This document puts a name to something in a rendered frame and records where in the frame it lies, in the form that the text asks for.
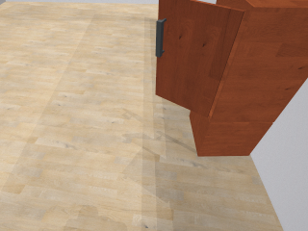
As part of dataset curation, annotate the handle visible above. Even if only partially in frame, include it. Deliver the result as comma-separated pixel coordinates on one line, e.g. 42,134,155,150
155,18,167,58

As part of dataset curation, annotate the cupboard door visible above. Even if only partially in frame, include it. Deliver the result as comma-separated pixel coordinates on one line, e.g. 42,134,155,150
155,0,245,117

